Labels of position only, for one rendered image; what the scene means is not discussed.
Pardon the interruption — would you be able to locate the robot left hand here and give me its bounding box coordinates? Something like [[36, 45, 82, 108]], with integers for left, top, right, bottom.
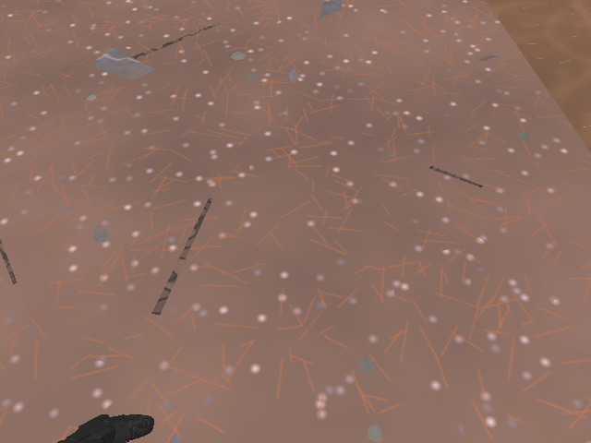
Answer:
[[57, 414, 154, 443]]

